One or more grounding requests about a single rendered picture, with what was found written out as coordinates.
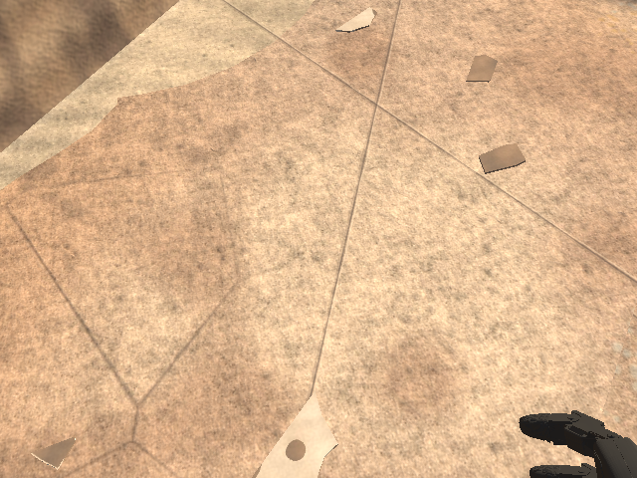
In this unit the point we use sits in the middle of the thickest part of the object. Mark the right robot hand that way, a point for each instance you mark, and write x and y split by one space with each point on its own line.
614 456

